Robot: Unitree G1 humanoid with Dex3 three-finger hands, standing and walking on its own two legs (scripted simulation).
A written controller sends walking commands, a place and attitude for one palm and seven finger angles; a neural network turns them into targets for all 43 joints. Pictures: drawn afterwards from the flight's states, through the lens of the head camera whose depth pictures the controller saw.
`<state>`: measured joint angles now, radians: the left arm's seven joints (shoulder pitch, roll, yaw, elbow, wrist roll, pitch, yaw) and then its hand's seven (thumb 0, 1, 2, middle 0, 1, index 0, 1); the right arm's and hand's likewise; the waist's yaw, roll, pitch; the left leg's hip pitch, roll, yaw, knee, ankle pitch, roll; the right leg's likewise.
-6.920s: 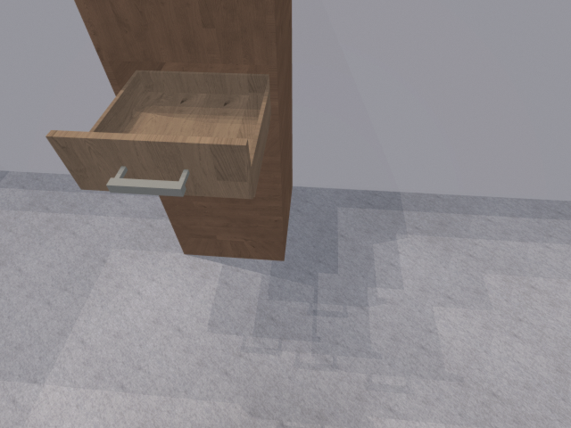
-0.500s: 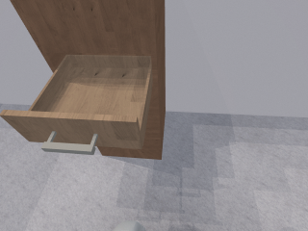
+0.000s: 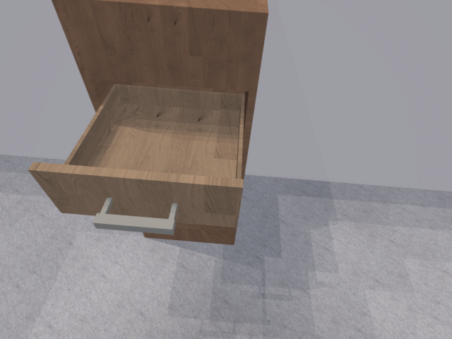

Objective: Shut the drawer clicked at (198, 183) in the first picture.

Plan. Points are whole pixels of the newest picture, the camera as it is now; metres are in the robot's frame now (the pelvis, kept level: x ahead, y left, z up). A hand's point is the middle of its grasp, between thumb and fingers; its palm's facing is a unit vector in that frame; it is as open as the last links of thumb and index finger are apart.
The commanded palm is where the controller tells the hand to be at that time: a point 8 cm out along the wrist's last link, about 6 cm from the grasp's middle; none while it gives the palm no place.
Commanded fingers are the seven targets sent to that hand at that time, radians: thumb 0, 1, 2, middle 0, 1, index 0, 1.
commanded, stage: come to a stop and stand still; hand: left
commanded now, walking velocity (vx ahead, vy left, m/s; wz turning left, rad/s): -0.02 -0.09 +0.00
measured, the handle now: (138, 214) +0.33 +0.19 +0.01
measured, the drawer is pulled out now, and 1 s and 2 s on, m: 0.30 0.30 0.30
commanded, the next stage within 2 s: look again from close up in 1.08 s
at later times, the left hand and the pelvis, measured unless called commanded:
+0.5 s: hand out of the picture +0.06 +0.16 -0.17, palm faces +0.01 -0.97 -0.23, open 7.3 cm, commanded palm none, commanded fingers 0.00 0.90 0.90 -0.20 -0.30 -0.20 -0.30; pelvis +0.01 -0.02 +0.00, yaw -1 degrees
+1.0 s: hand out of the picture +0.03 +0.16 -0.18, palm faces +0.00 -0.98 -0.19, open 7.4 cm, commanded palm none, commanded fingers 0.00 0.90 0.90 -0.20 -0.30 -0.20 -0.30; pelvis +0.03 -0.01 +0.00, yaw -1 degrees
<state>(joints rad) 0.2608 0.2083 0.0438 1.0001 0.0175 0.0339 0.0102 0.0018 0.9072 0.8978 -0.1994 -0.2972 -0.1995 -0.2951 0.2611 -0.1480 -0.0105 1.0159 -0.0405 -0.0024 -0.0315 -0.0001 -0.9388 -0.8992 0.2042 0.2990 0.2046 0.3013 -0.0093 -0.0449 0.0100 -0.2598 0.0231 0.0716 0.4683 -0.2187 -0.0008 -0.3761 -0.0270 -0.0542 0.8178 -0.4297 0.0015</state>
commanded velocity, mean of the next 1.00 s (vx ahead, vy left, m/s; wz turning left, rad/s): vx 0.00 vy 0.00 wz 0.00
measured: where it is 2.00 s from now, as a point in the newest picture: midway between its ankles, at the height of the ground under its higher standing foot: outside the picture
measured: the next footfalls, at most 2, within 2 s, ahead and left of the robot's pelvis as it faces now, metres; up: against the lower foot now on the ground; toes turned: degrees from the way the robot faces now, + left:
right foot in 0.08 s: +0.04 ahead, -0.09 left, +0.00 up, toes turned +0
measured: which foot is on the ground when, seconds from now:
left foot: down 0.00-1.00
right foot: up 0.00-0.06, down 0.08-1.00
